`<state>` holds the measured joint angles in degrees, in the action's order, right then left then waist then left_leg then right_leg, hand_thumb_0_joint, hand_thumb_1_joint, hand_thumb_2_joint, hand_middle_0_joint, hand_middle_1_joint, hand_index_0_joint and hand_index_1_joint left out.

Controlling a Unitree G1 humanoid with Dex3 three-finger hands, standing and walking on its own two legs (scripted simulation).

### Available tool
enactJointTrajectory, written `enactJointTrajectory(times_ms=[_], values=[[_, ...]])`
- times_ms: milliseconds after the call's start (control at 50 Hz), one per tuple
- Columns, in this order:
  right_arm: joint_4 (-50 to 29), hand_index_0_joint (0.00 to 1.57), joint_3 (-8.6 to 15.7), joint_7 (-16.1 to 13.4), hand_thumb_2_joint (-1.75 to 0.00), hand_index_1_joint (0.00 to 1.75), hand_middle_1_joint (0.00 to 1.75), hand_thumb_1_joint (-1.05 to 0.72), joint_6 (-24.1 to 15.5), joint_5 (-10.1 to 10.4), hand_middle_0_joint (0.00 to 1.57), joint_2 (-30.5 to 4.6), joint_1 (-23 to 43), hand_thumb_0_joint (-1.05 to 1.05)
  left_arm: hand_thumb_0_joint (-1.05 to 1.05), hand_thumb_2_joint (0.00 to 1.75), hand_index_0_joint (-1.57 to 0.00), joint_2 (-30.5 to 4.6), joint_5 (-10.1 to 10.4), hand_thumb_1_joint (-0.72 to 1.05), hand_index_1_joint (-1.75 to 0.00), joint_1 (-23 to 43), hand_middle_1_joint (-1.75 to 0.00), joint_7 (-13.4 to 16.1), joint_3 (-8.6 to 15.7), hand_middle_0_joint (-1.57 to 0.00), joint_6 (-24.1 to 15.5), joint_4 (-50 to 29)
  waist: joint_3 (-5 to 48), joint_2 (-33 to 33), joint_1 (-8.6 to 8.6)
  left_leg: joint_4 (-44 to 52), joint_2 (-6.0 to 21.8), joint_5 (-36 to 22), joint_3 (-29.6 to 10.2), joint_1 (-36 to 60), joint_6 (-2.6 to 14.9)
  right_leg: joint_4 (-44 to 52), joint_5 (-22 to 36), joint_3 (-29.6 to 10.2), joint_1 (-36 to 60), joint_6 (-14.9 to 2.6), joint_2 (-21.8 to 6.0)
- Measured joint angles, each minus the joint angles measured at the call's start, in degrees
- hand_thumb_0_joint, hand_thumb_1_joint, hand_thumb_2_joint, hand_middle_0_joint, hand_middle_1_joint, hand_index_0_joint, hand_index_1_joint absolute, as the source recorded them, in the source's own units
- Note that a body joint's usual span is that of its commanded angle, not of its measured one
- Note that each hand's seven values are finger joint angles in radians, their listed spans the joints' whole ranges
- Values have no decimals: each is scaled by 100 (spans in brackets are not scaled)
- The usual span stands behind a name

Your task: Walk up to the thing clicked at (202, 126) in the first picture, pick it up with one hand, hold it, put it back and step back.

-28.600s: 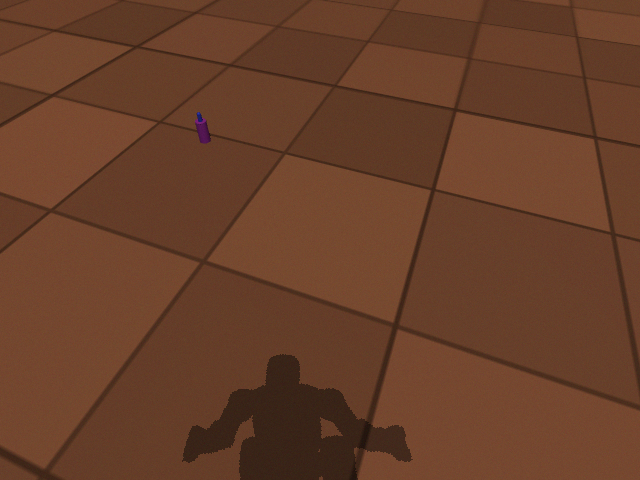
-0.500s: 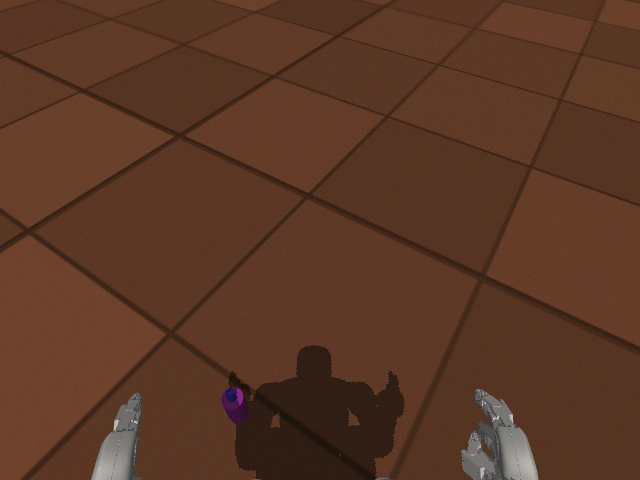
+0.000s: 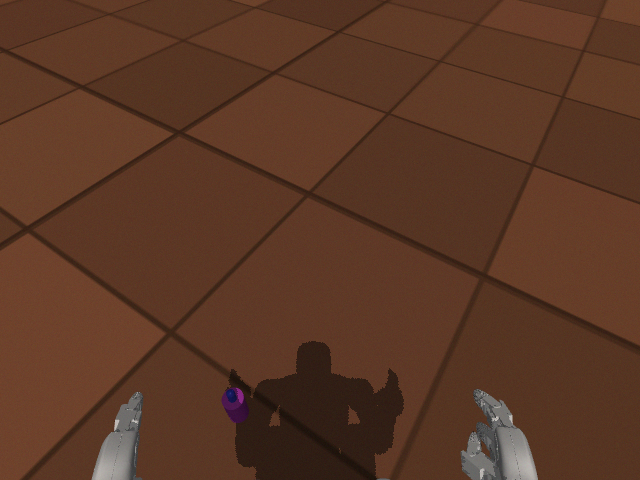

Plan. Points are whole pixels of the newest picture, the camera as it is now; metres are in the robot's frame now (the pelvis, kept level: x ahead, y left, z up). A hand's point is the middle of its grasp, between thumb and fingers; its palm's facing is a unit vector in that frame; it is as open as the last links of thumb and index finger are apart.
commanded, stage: stand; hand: left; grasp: from the side
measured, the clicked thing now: (234, 402) +0.42 +0.22 -0.64
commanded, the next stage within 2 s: none
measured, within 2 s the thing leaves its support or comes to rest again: neither
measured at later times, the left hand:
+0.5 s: hand out of the picture +0.14 +0.22 -0.10, palm faces -0.01 -0.94 -0.34, open 8.1 cm
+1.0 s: hand out of the picture +0.04 +0.25 -0.11, palm faces +0.01 -0.94 -0.35, open 7.4 cm
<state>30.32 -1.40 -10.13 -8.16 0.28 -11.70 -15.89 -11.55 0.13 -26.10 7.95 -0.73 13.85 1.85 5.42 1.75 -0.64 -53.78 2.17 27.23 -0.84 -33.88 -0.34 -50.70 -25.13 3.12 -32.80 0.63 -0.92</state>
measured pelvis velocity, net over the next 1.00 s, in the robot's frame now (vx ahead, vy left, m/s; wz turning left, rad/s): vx -0.01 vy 0.01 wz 0.02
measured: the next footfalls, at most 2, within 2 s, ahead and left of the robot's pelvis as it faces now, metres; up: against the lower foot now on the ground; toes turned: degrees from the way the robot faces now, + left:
none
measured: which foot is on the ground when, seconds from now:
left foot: down 0.00-1.00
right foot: down 0.00-1.00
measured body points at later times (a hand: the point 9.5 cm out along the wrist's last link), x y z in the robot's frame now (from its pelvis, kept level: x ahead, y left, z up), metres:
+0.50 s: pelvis +0.00 +0.00 +0.02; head +0.02 +0.01 +0.46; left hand +0.14 +0.27 -0.08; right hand +0.14 -0.26 -0.09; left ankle +0.00 +0.12 -0.69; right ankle +0.01 -0.13 -0.69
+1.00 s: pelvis -0.01 +0.01 +0.05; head -0.01 +0.01 +0.50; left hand +0.04 +0.30 -0.08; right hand +0.06 -0.27 -0.09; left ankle +0.00 +0.12 -0.69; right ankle +0.01 -0.13 -0.69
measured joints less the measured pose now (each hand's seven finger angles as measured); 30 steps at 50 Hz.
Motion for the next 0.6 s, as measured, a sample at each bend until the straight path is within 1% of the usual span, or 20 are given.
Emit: enactJointTrajectory(times_ms=[60, 140, 260, 320, 340, 360, 380, 400, 440, 480, 520, 600], values=[[1, 20, 10, 1, -90, 30, 30, -90, 7, 1, 20, -8, 5, 1, -1, 13, -9, -8, 7, -44, -10, -13, -10, -1, 2, -9, 5, -27, 5, 5, -2, 0, -1, 15, -9, 13, -2, 6, -16, 9, 19, 0, 0], [7, 20, 17, 2, -90, 30, 30, -90, 25, -1, 20, -12, 15, 1, -1, 28, -13, -17, 6, -30, -18, 3, -18, 2, 9, -14, 18, 2, 18, 9, -2, 2, -2, 32, -11, 28, -4, 5, -35, 11, 34, -1, -2], [-7, 20, 13, 8, -90, 30, 30, -90, 38, 1, 20, -6, 23, 1, -1, 61, -18, -3, 10, 7, -26, 13, -26, -8, 4, -18, 36, -8, 7, 9, -8, 9, 1, 41, -16, 33, -4, 15, -43, 16, 42, 1, 2], [-2, 20, 12, 13, -90, 30, 30, -90, 49, 1, 20, -1, 20, 1, -1, 72, -19, -2, 11, 29, -28, -3, -27, -9, 2, -19, 45, -27, 11, 2, -10, 16, 2, 44, -13, 47, -6, 21, -46, 13, 54, -1, 4], [110, 20, 40, 74, -90, 30, 30, -90, 60, -143, 20, -13, 81, 1, 0, 75, -19, -33, -103, 36, -28, 121, -28, -70, -15, -20, -154, 215, -92, -19, 12, 52, -13, 29, -3, 150, 0, 34, -44, 4, 146, -6, -11], [324, 20, 52, 192, -90, 30, 30, -90, 138, -300, 20, -59, 191, 1, 0, 78, -19, -101, -230, 43, -29, 348, -28, -171, -39, -20, -401, 647, -217, -59, 57, 125, -41, -8, 18, 292, 12, 62, -32, -14, 267, -16, -38], [570, 20, 44, 323, -90, 30, 30, -90, 259, -411, 20, -118, 312, 1, 0, 80, -19, -181, -319, 50, -29, 581, -29, -273, -50, -20, -597, 1110, -307, -110, 103, 213, -72, -54, 45, 420, 25, 95, -15, -38, 367, -24, -67], [798, 20, 35, 445, -90, 30, 30, -90, 387, -475, 20, -173, 420, 1, 0, 82, -19, -261, -369, 56, -29, 782, -29, -364, -46, -20, -744, 1538, -371, -158, 135, 306, -99, -103, 68, 527, 35, 136, 7, -58, 447, -27, -93], [1131, 20, 69, 645, -90, 30, 30, -90, 565, -487, 20, -260, 555, 1, 0, 85, -20, -401, -378, 66, -29, 1054, -29, -502, -6, -20, -957, 2236, -483, -229, 164, 495, -142, -201, 96, 721, 47, 250, 66, -82, 606, -21, -133], [1336, 20, 146, 783, -90, 30, 30, -90, 635, -433, 20, -339, 581, 1, 0, 86, -20, -510, -347, 73, -30, 1181, -29, -586, 47, -21, -1102, 2758, -564, -261, 173, 678, -168, -292, 116, 895, 51, 392, 137, -98, 759, -9, -156], [1505, 20, 235, 865, -90, 30, 30, -90, 672, -392, 20, -415, 564, 1, 0, 88, -20, -592, -322, 79, -30, 1214, -29, -623, 96, -21, -1213, 3188, -609, -264, 165, 852, -181, -375, 122, 1053, 57, 559, 216, -100, 914, 5, -165], [1846, 20, 350, 931, -90, 30, 30, -90, 723, -365, 20, -536, 490, 1, 0, 89, -20, -702, -297, 86, -30, 1209, -30, -641, 157, -21, -1331, 3936, -644, -268, 136, 1220, -219, -544, 134, 1378, 80, 917, 378, -103, 1239, 39, -196]])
